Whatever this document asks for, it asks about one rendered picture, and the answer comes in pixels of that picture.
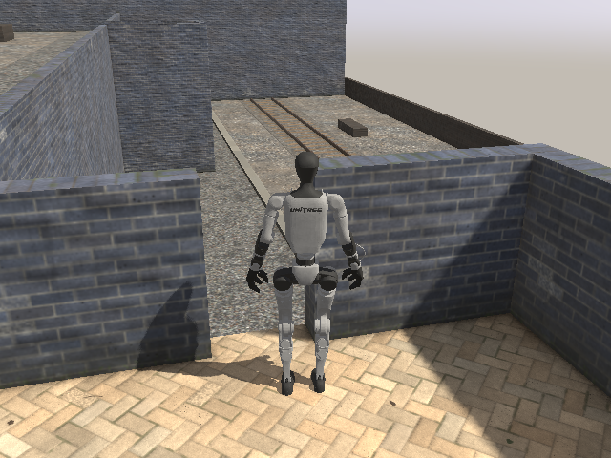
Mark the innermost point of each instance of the robot right thigh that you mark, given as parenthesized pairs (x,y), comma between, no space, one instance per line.
(328,280)

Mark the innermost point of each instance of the robot left upper arm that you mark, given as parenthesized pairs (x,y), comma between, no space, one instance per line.
(276,202)

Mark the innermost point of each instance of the right robot hand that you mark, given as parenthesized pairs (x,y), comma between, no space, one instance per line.
(356,274)

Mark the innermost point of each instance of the robot head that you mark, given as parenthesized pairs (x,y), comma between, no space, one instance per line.
(306,164)

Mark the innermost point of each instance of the robot right upper arm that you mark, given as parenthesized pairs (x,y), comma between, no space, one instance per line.
(336,203)

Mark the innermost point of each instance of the robot left forearm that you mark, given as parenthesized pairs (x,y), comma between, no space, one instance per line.
(259,254)

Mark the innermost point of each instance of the left robot hand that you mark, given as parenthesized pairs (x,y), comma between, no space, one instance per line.
(252,278)

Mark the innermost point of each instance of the robot right forearm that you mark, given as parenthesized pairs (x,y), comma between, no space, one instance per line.
(351,254)

